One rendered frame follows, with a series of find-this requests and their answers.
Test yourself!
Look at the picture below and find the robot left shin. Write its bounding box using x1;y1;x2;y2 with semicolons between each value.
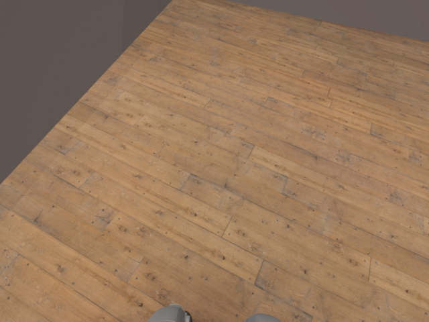
169;304;185;312

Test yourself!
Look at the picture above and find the robot left thigh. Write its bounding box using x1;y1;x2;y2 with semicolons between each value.
147;307;190;322

